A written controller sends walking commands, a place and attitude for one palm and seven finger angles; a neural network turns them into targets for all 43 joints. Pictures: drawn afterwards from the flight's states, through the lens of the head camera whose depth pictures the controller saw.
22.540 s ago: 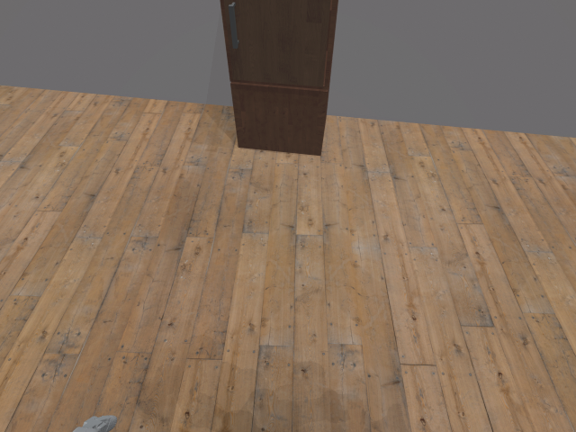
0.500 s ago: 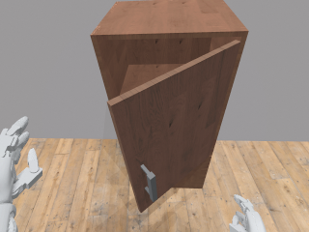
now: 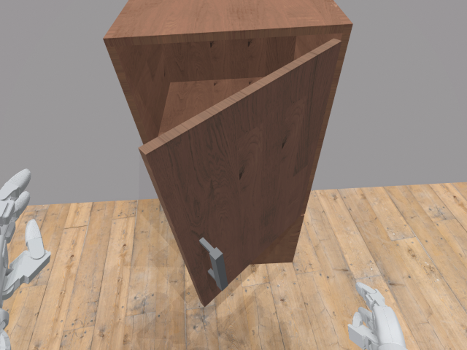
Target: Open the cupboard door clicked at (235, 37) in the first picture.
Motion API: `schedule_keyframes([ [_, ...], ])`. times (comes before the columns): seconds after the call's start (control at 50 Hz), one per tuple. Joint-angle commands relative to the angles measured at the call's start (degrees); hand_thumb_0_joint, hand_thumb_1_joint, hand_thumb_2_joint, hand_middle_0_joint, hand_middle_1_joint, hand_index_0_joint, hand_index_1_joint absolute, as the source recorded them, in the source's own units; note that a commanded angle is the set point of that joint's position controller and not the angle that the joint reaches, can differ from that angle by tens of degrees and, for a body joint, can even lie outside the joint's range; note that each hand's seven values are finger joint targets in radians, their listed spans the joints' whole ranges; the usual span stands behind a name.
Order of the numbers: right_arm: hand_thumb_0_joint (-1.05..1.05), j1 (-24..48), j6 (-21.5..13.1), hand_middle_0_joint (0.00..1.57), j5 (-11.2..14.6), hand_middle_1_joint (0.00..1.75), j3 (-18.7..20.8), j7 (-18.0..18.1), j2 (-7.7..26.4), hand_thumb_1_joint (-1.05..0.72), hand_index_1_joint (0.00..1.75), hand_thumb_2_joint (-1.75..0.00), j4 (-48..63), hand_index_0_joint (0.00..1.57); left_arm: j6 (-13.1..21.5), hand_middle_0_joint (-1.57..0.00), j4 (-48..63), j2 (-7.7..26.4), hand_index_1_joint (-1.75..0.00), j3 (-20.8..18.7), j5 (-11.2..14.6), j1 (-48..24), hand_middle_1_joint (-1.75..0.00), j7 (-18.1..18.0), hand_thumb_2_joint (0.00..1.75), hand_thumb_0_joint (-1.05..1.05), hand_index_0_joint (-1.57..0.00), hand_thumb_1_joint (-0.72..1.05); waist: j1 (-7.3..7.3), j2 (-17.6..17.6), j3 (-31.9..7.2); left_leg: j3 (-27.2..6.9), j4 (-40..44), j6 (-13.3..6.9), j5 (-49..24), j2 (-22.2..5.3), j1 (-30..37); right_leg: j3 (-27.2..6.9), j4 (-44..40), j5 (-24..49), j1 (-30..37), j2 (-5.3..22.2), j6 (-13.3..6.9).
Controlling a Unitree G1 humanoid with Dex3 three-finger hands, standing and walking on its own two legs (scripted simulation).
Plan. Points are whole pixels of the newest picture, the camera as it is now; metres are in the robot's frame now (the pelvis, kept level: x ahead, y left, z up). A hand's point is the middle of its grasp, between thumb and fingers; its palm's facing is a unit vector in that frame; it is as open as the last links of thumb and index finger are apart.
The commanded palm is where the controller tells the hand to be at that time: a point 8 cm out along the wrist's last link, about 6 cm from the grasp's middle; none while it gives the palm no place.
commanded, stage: step back with the hand held close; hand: left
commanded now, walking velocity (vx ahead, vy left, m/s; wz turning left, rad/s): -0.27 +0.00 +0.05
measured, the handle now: (213, 265) +0.31 +0.08 -0.10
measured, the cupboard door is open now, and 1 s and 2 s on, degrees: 41 41 41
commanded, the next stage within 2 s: stop stepping back and stand still in 1.02 s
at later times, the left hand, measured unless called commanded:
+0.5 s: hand out of the picture +0.11 +0.29 +0.15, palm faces +0.43 -0.74 -0.52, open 7.4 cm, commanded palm +0.04 +0.33 +0.17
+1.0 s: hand out of the picture -0.01 +0.32 +0.17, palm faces +0.52 -0.73 -0.44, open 7.4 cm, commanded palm -0.07 +0.34 +0.17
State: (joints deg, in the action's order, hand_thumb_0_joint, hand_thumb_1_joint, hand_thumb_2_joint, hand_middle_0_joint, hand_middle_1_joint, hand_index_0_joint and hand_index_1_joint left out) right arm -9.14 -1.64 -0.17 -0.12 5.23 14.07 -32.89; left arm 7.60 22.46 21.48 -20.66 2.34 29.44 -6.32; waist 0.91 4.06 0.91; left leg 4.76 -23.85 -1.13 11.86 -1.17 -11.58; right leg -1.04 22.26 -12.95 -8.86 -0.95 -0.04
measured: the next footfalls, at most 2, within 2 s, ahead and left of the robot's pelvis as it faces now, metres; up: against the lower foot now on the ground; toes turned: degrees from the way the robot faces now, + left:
right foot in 1.06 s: -0.29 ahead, -0.11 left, +0.00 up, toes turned +4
left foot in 1.20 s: -0.10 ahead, +0.11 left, +0.00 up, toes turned +2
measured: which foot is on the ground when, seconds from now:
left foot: down 0.00-1.00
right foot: down 0.00-0.80, up 0.82-1.00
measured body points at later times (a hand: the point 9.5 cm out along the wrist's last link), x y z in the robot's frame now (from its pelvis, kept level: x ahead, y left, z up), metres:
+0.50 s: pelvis -0.08 +0.02 -0.01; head -0.06 +0.03 +0.43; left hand +0.08 +0.33 +0.17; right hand +0.09 -0.22 -0.09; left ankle +0.01 +0.10 -0.74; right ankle -0.03 -0.11 -0.74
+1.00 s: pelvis -0.18 +0.03 -0.02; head -0.17 +0.06 +0.43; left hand -0.04 +0.36 +0.19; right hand +0.02 -0.18 -0.09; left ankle +0.00 +0.11 -0.74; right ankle -0.30 -0.11 -0.69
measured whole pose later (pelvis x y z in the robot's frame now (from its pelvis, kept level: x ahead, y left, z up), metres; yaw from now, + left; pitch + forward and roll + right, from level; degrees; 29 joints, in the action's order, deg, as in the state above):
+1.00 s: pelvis -0.18 +0.03 -0.02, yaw +6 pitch +2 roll -6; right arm -9.2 -7.2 -0.6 1.4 2.8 10.0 -36.1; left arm 12.8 31.2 27.2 -27.1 4.0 29.6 -9.7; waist 0.4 2.1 0.0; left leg 6.5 -21.6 -4.0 -3.0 -4.5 -30.4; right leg 2.8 49.4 -32.1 -13.1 -5.3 -1.4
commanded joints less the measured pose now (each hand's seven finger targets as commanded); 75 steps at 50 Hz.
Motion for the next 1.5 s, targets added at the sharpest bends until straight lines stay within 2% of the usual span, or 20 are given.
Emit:
schedule_keyframes([
  [0.0, 0.0, 5.3, -1.1, 0.2, 0.6, 0.3, 2.8, 0.4, 5.6, -0.9, 0.3, -0.9, 10.4, 0.2, 4.1, -0.2, 13.9, 13.0, -0.3, -10.7, 0.5, 1.9, -0.3, -1.8, 0.9, 0.0, -0.2, 0.9, 0.3, -3.7, -11.8, -3.1, -0.3, -0.5, -22.1, -3.1, 5.8, -1.7, 1.1, 27.5, 1.5, 3.1, 0.4],
  [0.36, 0.0, 3.2, -3.7, 0.2, 0.6, 0.3, 3.3, 0.6, 6.7, -0.9, 0.3, -0.9, 10.9, 0.2, 7.8, -0.2, 16.6, 12.2, -0.3, -10.7, -1.4, 0.4, -0.3, -3.5, 0.9, 0.0, -0.2, 0.9, -0.88, 0.3, -2.6, -8.9, 6.6, -3.0, 20.6, -5.0, -18.8, -3.3, 2.2, -4.1, 1.9, 0.3, 1.0],
  [0.48, 0.0, 3.2, -6.2, 0.2, 0.2, 0.3, 3.6, 0.6, 6.8, -0.9, 0.3, -0.9, 10.3, 0.2, 8.8, -0.2, 17.7, 11.8, -0.3, -12.7, -2.5, 0.1, -0.3, -3.5, 0.9, 0.0, -0.2, 0.9, -0.14, 7.2, -4.7, -15.6, 12.4, -6.3, 31.1, -11.1, -31.5, -0.7, 18.6, 3.3, 13.0, -3.7, 1.7],
  [0.62, 0.0, 1.0, -6.9, 0.2, 0.1, 0.3, 4.1, -0.6, 5.0, -0.9, 0.3, -0.9, 7.0, 0.2, 8.9, -0.2, 19.1, 12.0, -0.3, -10.5, -0.6, -1.2, -0.3, -3.5, 0.9, 0.0, -0.2, 0.9, -1.9, -9.8, -6.9, -4.3, -13.8, 0.5, 11.4, 0.6, -6.3, -17.8, -3.5, 0.1, -15.0, 8.6, -4.5],
  [0.7, 0.0, 1.7, -5.5, 0.2, 0.1, 0.3, 3.7, -0.5, 4.2, -0.9, 0.3, -0.9, 5.8, 0.2, 8.4, -0.2, 18.9, 14.2, -0.3, -10.7, -0.7, -3.8, -0.3, -4.5, 0.9, 0.0, -0.2, 0.9, -2.58, -10.9, -6.6, -4.6, -12.3, 1.2, 4.7, 1.9, 0.2, -12.0, -3.2, 4.1, -19.8, 8.6, -3.6],
  [0.78, 0.0, 5.7, -6.6, 0.2, 0.0, 0.3, 3.8, 0.4, 6.9, -0.9, 0.3, -0.9, 8.4, 0.2, 9.5, -0.2, 20.1, 13.8, -0.3, -14.2, -1.4, -1.9, -0.3, -3.8, 0.9, 0.0, -0.2, 0.9, -0.57, 15.9, -6.5, -27.0, 21.9, -7.2, 38.6, -17.8, -30.4, 0.6, 31.7, -8.9, 6.3, -7.8, 2.0],
  [0.8, 0.0, 4.9, -7.2, 0.2, -0.6, 0.3, 4.4, 0.3, 5.8, -0.9, 0.3, -0.9, 8.1, 0.2, 9.5, -0.2, 20.5, 15.2, -0.3, -15.8, -1.1, -2.1, -0.3, -3.7, 0.9, 0.0, -0.2, 0.9, -0.56, 13.6, -8.0, -28.0, 23.8, -8.3, 35.5, -20.3, -31.7, 0.0, 44.2, -12.4, 6.3, -8.1, 1.4],
  [0.84, 0.0, 5.7, -8.0, 0.2, -0.5, 0.3, 5.2, -1.0, 5.2, -0.9, 0.3, -0.9, 6.6, 0.2, 9.6, -0.2, 19.9, 15.8, -0.3, -15.7, 0.0, -1.7, -0.3, -3.8, 0.9, 0.0, -0.2, 0.9, 0.28, 4.8, -9.7, -20.2, 16.4, -6.6, 23.0, -18.0, -21.7, -1.0, 47.1, -15.2, -1.5, -6.5, 0.5],
  [0.98, 0.0, 3.4, -8.9, 0.2, -0.8, 0.3, 4.0, -2.5, 4.0, -0.9, 0.3, -0.9, 3.7, 0.2, 9.3, -0.2, 21.4, 12.8, -0.3, -10.3, 2.7, -2.6, -0.3, -3.4, 0.9, 0.0, -0.2, 0.9, -0.24, 8.9, -11.4, -6.0, 13.9, 4.0, 12.1, -13.2, -2.1, 4.9, 4.6, -21.9, -4.0, -2.8, -3.2],
  [1.04, 0.0, 1.7, -7.8, 0.2, -1.8, 0.3, 3.4, -2.2, 2.9, -0.9, 0.3, -0.9, 0.5, 0.2, 12.0, -0.2, 24.8, 18.9, -0.3, -12.7, 0.4, -10.9, -0.3, -4.9, 0.9, 0.0, -0.2, 0.9, -1.34, -11.1, -9.6, -5.1, -27.7, 5.6, 6.4, -2.5, 5.3, -27.9, -15.6, -0.8, -26.5, 23.1, -13.8],
  [1.1, 0.0, 5.4, -7.5, 0.2, 0.3, 0.3, 3.2, -0.8, 3.4, -0.9, 0.3, -0.9, 4.2, 0.2, 8.6, -0.2, 17.9, 15.2, -0.3, -8.5, -1.2, -14.6, -0.3, -3.0, 0.9, 0.0, -0.2, 0.9, -1.74, -22.9, -4.9, -3.1, -22.5, 3.3, 6.2, 1.3, -7.2, -9.9, 0.4, 40.6, -8.3, 12.3, -5.8],
  [1.14, 0.0, 4.4, -7.2, 0.2, 0.7, 0.3, 2.8, 0.7, 4.7, -0.9, 0.3, -0.9, 4.1, 0.2, 5.9, -0.2, 16.3, 14.6, -0.3, -9.2, 0.1, -11.5, -0.3, -2.2, 0.9, 0.0, -0.2, 0.9, -3.25, -4.5, -4.4, -4.7, -3.5, 1.5, -15.2, -0.5, 5.4, -0.3, 12.8, 23.8, -14.0, 5.0, 0.3],
  [1.16, 0.0, 4.2, -7.8, 0.2, 0.6, 0.3, 3.0, 0.5, 5.7, -0.9, 0.3, -0.9, 5.1, 0.2, 6.0, -0.2, 17.3, 13.1, -0.3, -9.2, 0.5, -8.8, -0.3, -1.9, 0.9, 0.0, -0.2, 0.9, -1.5, 12.5, -9.0, -15.1, 4.2, -2.2, -25.4, -10.5, 8.1, 1.7, 22.4, -1.3, -13.1, -1.2, 2.0],
  [1.18, 0.0, 2.2, -9.0, 0.2, 0.3, 0.3, 3.2, -0.5, 5.1, -0.9, 0.3, -0.9, 5.0, 0.2, 7.0, -0.2, 18.3, 13.1, -0.3, -9.3, 0.9, -9.9, -0.3, -1.8, 0.9, 0.0, -0.2, 0.9, -1.23, 12.2, -9.6, -21.8, 10.6, -4.3, -15.9, -14.7, 5.3, -2.1, 28.7, -21.9, -11.3, -3.3, 0.9],
  [1.22, 0.0, 3.5, -10.1, 0.2, -0.1, 0.3, 2.8, -1.6, 4.2, -0.9, 0.3, -0.9, 5.8, 0.2, 7.2, -0.2, 19.7, 14.6, -0.3, -12.7, 1.4, -3.7, -0.3, -2.7, 0.9, 0.0, -0.2, 0.9, -0.7, 8.8, -9.6, -27.9, 21.9, -1.8, 29.7, -16.9, -4.9, -2.4, 34.1, -19.8, -8.2, -3.5, 0.1],
  [1.36, 0.0, 2.2, -8.6, 0.2, -1.8, 0.3, 3.0, -1.7, 3.8, -0.9, 0.3, -0.9, 6.6, 0.2, 4.1, -0.2, 26.1, 14.4, -0.3, -12.0, 1.0, 10.5, -0.3, -3.7, 0.9, 0.0, -0.2, 0.9, 0.27, 12.1, -9.2, -4.8, 20.5, 5.9, 21.0, -6.6, -12.2, 10.9, 14.0, -19.8, 9.7, -7.3, -2.6],
  [1.4, 0.0, 1.2, -6.8, 0.2, -1.6, 0.3, 3.3, -1.0, 3.4, -0.9, 0.3, -0.9, 5.4, 0.2, 2.3, -0.2, 23.6, 16.2, -0.3, -12.9, 0.9, 8.8, -0.3, -3.4, 0.9, 0.0, -0.2, 0.9, 0.37, -0.4, -7.9, 2.9, 1.2, 6.3, 16.0, -1.5, -14.1, 6.1, -2.5, -18.4, 9.3, -1.0, -5.5],
  [1.42, 0.0, 0.1, -6.0, 0.2, -0.3, 0.3, 3.6, -0.8, 3.8, -0.9, 0.3, -0.9, 4.3, 0.2, 1.8, -0.2, 23.1, 16.8, -0.3, -12.7, 0.6, 5.5, -0.3, -3.1, 0.9, 0.0, -0.2, 0.9, -0.51, -15.2, -4.8, 3.2, -26.4, 5.2, 10.8, 1.7, -9.9, -5.0, -10.3, -14.3, -8.3, 11.0, -9.2],
  [1.44, 0.0, 1.0, -5.8, 0.2, -0.8, 0.3, 3.6, -0.5, 5.2, -0.9, 0.3, -0.9, 3.7, 0.2, 2.4, -0.2, 23.4, 17.4, -0.3, -13.6, 0.7, -0.5, -0.3, -3.2, 0.9, 0.0, -0.2, 0.9, -1.72, -15.8, -2.5, -4.2, -44.0, 3.1, 11.5, 2.2, -15.6, -20.2, -15.9, -23.3, -20.4, 21.7, -14.7],
  [1.48, 0.0, 0.1, -5.8, 0.2, -0.8, 0.3, 2.7, -0.6, 3.7, -0.9, 0.3, -0.9, 3.4, 0.2, 3.6, -0.2, 13.0, 16.6, -0.3, -13.7, 0.5, -8.4, -0.3, -3.7, 0.9, 0.0, -0.2, 0.9, -3.93, -15.6, -2.9, -6.8, -51.4, 2.8, 8.4, -2.3, -19.3, -16.7, -15.5, -37.8, -24.4, 20.2, -11.7],
])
